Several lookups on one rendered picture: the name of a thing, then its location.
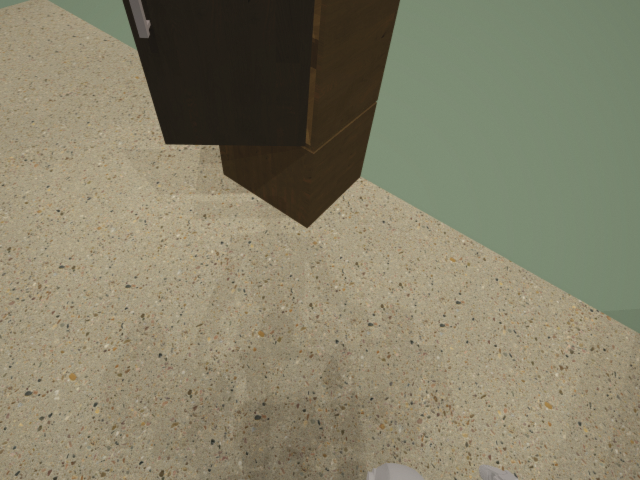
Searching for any handle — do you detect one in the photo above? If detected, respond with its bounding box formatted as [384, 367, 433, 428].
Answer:
[129, 0, 151, 38]

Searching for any cupboard door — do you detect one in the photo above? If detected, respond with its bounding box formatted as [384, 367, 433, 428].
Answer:
[123, 0, 315, 146]

